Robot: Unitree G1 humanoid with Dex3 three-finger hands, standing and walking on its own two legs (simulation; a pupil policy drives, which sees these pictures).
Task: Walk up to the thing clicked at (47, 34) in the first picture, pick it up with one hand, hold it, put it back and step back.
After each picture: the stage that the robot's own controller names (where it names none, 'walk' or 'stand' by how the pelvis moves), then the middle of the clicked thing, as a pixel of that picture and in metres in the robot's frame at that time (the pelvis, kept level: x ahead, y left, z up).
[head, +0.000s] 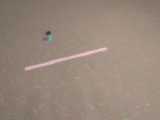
stand; (48, 36) +1.67 +0.38 -0.72
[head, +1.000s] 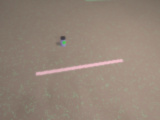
walk; (63, 41) +1.56 +0.14 -0.70
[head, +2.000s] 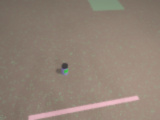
walk; (64, 69) +1.05 +0.10 -0.72
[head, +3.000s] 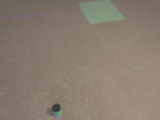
walk; (57, 110) +0.63 +0.19 -0.70
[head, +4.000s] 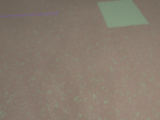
stand; out of the picture +0.43 +0.15 -0.70
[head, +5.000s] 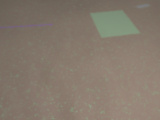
stand; out of the picture +0.40 +0.15 -0.72
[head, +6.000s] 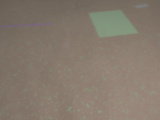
stand; out of the picture +0.41 +0.17 -0.73
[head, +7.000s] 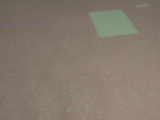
stand; out of the picture +0.39 +0.17 -0.73
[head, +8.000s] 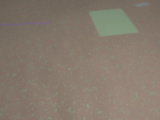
stand; out of the picture +0.39 +0.17 -0.73
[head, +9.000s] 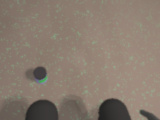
go down; (40, 75) +0.47 +0.18 -0.41
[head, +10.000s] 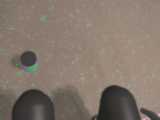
go down; (29, 62) +0.48 +0.20 -0.31
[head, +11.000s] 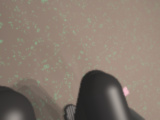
close in; out of the picture +0.46 +0.24 -0.23
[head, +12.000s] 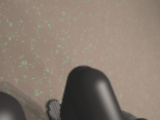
close; out of the picture +0.46 +0.26 -0.22
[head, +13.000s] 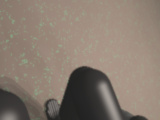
lift; out of the picture +0.44 +0.24 -0.24
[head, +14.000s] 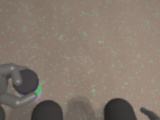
lift; (28, 86) +0.34 +0.18 -0.05
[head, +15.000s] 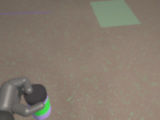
hold; (38, 102) +0.31 +0.15 +0.01
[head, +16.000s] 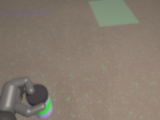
hold; (40, 102) +0.32 +0.15 +0.00
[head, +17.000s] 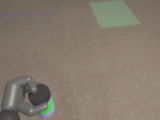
crouch; (42, 101) +0.32 +0.14 +0.00
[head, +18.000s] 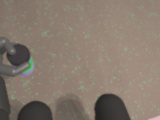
crouch; (21, 61) +0.45 +0.17 -0.09
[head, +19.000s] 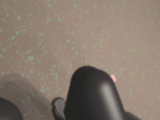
lower; out of the picture +0.45 +0.25 -0.24
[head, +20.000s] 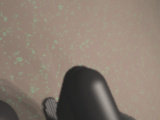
lower; out of the picture +0.45 +0.26 -0.24
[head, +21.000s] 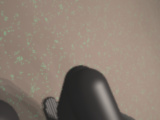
lower; out of the picture +0.46 +0.27 -0.24
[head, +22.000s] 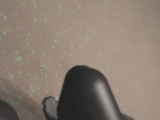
lower; out of the picture +0.46 +0.27 -0.24
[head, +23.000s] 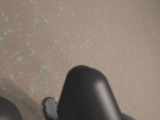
loosen; out of the picture +0.45 +0.24 -0.24
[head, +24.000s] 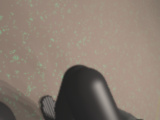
rise; out of the picture +0.45 +0.25 -0.24
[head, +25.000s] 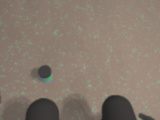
walk; (45, 74) +0.47 +0.17 -0.40
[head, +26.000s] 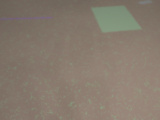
stand; out of the picture +0.40 +0.13 -0.66
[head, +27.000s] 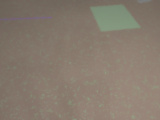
stand; out of the picture +0.41 +0.14 -0.66
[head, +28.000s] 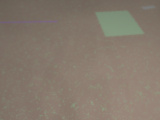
stand; out of the picture +0.42 +0.13 -0.70
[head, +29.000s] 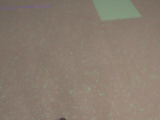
walk; out of the picture +0.44 +0.13 -0.71
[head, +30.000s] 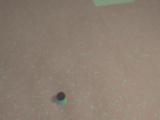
walk; (61, 98) +0.60 +0.17 -0.69
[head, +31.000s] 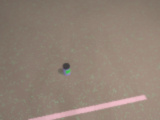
walk; (66, 69) +0.93 +0.16 -0.70
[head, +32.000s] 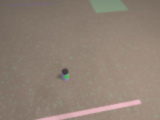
stand; (65, 74) +1.01 +0.15 -0.71
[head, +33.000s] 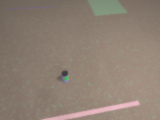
stand; (65, 76) +1.02 +0.16 -0.73
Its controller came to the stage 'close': yes
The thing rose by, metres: 0.71
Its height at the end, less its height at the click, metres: +0.00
